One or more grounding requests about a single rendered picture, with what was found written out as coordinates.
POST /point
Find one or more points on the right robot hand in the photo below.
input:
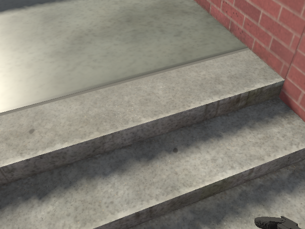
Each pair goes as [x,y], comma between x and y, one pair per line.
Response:
[275,223]

